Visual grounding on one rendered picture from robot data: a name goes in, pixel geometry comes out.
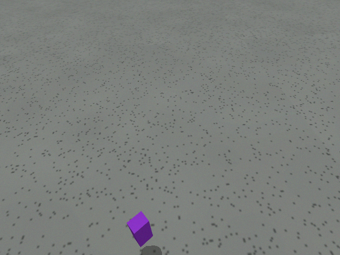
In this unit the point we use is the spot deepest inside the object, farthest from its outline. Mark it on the carton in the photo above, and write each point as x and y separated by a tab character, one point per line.
140	228

